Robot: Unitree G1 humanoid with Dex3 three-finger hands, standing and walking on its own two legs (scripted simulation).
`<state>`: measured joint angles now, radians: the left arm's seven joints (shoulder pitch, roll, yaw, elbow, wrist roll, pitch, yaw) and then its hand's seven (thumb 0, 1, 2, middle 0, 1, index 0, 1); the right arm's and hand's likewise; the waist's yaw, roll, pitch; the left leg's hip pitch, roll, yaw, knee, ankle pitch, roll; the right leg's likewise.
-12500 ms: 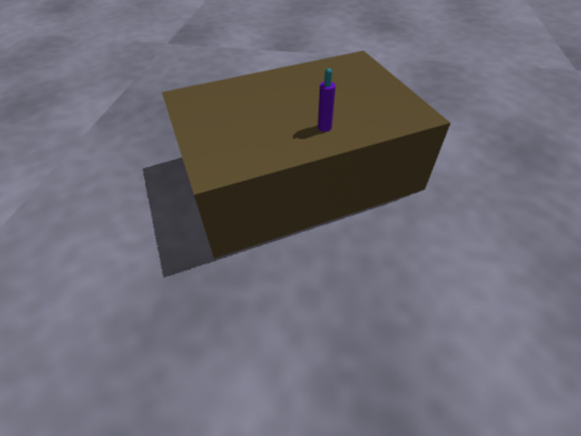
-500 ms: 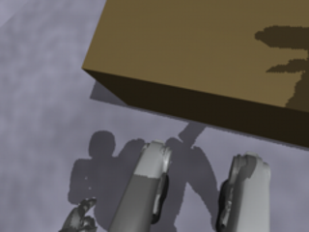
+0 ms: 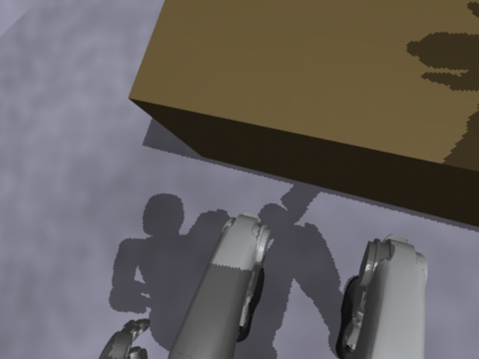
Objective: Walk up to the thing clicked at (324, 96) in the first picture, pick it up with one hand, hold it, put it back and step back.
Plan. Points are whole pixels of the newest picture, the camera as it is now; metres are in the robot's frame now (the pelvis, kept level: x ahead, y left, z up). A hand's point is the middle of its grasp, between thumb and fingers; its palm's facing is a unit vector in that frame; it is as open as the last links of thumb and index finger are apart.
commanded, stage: close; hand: right
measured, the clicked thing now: out of the picture +0.57 -0.29 +0.08
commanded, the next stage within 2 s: settle in 0.30 s
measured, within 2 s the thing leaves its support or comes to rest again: leaves its support in 0.64 s
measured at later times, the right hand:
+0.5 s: hand out of the picture +0.58 -0.28 +0.05, palm faces +0.31 +0.95 -0.04, open 8.3 cm
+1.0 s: hand out of the picture +0.58 -0.30 +0.12, palm faces +0.33 +0.94 -0.05, open 8.3 cm
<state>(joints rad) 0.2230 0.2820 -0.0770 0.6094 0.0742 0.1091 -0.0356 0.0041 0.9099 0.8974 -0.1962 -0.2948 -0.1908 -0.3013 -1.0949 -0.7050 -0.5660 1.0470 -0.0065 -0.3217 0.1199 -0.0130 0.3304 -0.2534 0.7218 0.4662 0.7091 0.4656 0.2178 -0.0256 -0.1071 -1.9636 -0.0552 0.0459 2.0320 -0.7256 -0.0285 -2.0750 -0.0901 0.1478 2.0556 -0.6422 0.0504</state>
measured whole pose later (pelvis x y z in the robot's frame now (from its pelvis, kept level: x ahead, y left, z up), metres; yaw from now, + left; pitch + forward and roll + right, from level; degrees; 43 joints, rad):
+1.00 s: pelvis +0.01 +0.00 +0.06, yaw -1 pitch +37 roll +7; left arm 0.24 0.27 -0.06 0.61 0.04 0.09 -0.02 0.00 0.91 0.88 -0.20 -0.29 -0.20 -0.30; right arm -1.09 -0.71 -0.53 1.05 0.00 -0.26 0.10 0.01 0.18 -1.14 0.85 1.11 0.79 1.11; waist 0.21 -0.04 -0.14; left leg -1.79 -0.05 0.05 1.83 -0.69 -0.03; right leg -1.91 -0.10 0.13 1.87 -0.62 0.04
